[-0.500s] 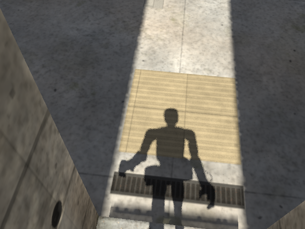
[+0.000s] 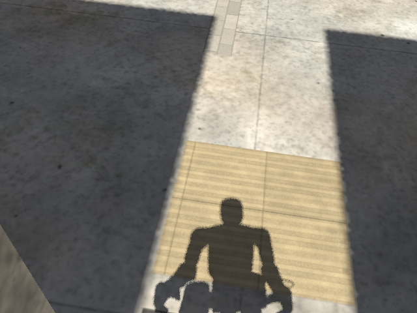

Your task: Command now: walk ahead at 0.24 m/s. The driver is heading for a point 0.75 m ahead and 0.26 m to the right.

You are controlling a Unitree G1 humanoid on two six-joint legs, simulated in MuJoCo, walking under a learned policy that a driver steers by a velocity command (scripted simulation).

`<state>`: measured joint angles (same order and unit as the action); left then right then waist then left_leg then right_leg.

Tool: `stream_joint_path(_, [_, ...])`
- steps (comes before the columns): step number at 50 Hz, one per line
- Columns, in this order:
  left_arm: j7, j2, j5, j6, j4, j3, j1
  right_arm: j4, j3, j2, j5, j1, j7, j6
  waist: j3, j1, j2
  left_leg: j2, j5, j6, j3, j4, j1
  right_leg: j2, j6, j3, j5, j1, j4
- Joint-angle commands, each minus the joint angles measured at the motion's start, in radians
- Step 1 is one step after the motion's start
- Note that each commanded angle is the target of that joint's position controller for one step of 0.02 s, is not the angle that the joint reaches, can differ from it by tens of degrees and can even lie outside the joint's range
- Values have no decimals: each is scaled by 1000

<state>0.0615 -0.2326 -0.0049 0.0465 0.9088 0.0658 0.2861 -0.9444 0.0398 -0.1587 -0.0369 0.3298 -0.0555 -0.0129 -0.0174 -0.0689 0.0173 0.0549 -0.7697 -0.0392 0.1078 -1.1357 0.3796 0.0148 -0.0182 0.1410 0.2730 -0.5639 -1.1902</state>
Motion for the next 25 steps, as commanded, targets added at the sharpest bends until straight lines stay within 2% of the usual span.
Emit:
stream_joint_path(1, [-15, 5, 17, -26, 54, 2, 174, 20, 40, -106, -13, 21, -31, -7, 77, 44, -143, 122, 545, 100, 149, 18, 71, -29, 31, -59, -212, 5, 215])
stream_joint_path(2, [-13, 17, 5, -38, 62, 3, 188, 35, 28, -66, -17, 9, -34, -6, 72, 71, -100, 50, 414, 38, 34, -65, 155, -23, 39, -51, -201, 83, 350])
stream_joint_path(3, [0, -51, -28, -66, 97, 30, 242, 71, 19, -41, -3, 6, -32, -30, 110, 83, 52, -44, 227, -26, -154, -249, 207, 0, 38, -27, -247, 35, 481])
stream_joint_path(4, [4, -72, -36, -79, 134, 35, 259, 111, 23, -63, 11, -58, -35, -42, 150, 102, 142, -53, 128, -38, -210, -296, 289, -5, 47, 62, -156, 58, 578])
stream_joint_path(5, [2, -82, -43, -91, 156, 42, 297, 153, 20, -61, 5, -135, -37, -46, 197, 125, 179, -53, 30, -29, -233, -334, 395, -31, 62, 150, -53, 91, 633])
stream_joint_path(6, [0, -95, -36, -96, 176, 48, 353, 185, 13, -57, 10, -215, -42, -45, 232, 180, 174, -39, -60, -12, -226, -341, 482, -44, 75, 223, 36, 145, 654])
stream_joint_path(7, [-1, -95, -42, -100, 189, 53, 398, 209, 8, -57, 10, -265, -39, -51, 246, 206, 197, -28, -93, 2, -206, -299, 503, -48, 96, 287, 57, 147, 624])
stream_joint_path(8, [2, -71, -41, -102, 205, 57, 415, 166, 21, -77, 12, -195, -31, -67, 216, 203, 219, 6, 9, 17, -141, -296, 445, -46, 105, 311, -53, 116, 488])
stream_joint_path(9, [-2, -27, -20, -109, 161, 48, 298, 74, 59, -119, -6, 5, -28, -72, 164, 104, 173, 29, 151, 21, -118, -248, 178, -8, 88, 223, -118, -93, 312])
stream_joint_path(10, [-9, -4, -17, -129, 94, 38, 81, -18, 82, -125, -13, 274, -25, -89, 99, -80, -15, 101, 201, 54, -71, -146, -229, 47, 29, 57, -363, -382, 149])
stream_joint_path(11, [-30, -23, 16, -141, -14, 40, -207, -148, 82, -112, -40, 617, -18, -102, 81, -270, -242, 153, 306, 126, 57, -53, -637, 67, -9, -56, -260, -752, 52])
stream_joint_path(12, [-56, -33, 14, -177, -69, 44, -337, -216, 86, -120, -54, 724, -18, -109, 100, -306, -426, 132, 527, 174, 211, -67, -760, 56, 12, 69, -85, -917, 65])
stream_joint_path(13, [-92, -22, -26, -192, -99, 26, -368, -127, 71, -85, -51, 470, -27, -91, 105, -210, -281, 194, 399, 229, 314, -37, -567, -8, 15, 108, -247, -803, 424])
stream_joint_path(14, [-101, -21, -60, -180, -103, 22, -355, -46, 62, -91, -28, 248, -34, -66, 121, -121, -228, 220, 381, 247, 260, 11, -320, -57, -3, -20, -347, -556, 595])
stream_joint_path(15, [-103, -23, -12, -153, -8, 32, -67, -45, 78, -156, -12, 116, -30, -65, 34, 16, -300, 269, 549, 266, 251, -35, -16, 6, 41, -130, -511, -152, 216])
stream_joint_path(16, [-109, 25, -17, -135, 64, 16, 136, 0, 68, -146, -7, 30, -5, -70, 37, 85, -223, 220, 407, 220, 141, -85, 183, 33, 61, -193, -676, 20, 198])
stream_joint_path(17, [-114, 62, -41, -128, 121, 3, 185, -9, 64, -92, -14, 30, 1, -82, 59, 63, -177, 180, 127, 134, 59, -149, 134, -18, 62, -103, -834, -29, 199])
stream_joint_path(18, [-97, 66, -51, -123, 119, -3, 201, -12, 55, -62, -26, -5, -2, -99, 93, 87, -189, 173, 64, 105, 38, -176, 139, -43, 54, -103, -840, -35, 248])
stream_joint_path(19, [-79, 26, -49, -130, 105, 0, 160, -4, 51, -44, -18, -45, -3, -110, 95, 103, -189, 150, 25, 86, -21, -246, 145, -61, 40, -134, -851, 16, 348])
stream_joint_path(20, [-80, 17, -48, -129, 94, -11, 134, 27, 51, -41, -12, -72, -6, -100, 97, 120, -69, 71, -51, 56, -133, -264, 222, -75, 32, -197, -979, 231, 668])
stream_joint_path(21, [-96, 5, -13, -133, 110, -9, 120, 11, 54, -55, -15, -32, -27, -85, 27, 99, -74, 45, -19, 36, -182, -356, 143, -130, 24, -161, -1232, 387, 834])
stream_joint_path(22, [-103, -18, 0, -134, 153, 1, 234, -10, 58, -83, -32, -7, -41, -62, 17, 149, -57, 8, 80, 39, -173, -508, 62, -145, 34, -179, -1320, 495, 1012])
stream_joint_path(23, [-107, -67, 9, -140, 219, 21, 383, -20, 61, -106, -30, -36, -55, -48, 20, 226, 5, -25, 73, 17, -177, -728, 27, -182, 64, -157, -1428, 602, 1167])
stream_joint_path(24, [-113, -87, 25, -137, 275, 20, 515, -20, 62, -117, -33, -73, -69, -49, 86, 316, 81, -123, -165, -6, -189, -991, 23, -227, 109, -133, -1445, 615, 1236])
stream_joint_path(25, [-117, -56, 59, -138, 324, -9, 639, 39, 56, -40, -29, -150, -53, -64, 110, 355, 177, -205, -307, -14, -163, -1183, 157, -248, 145, -112, -1366, 714, 1065])
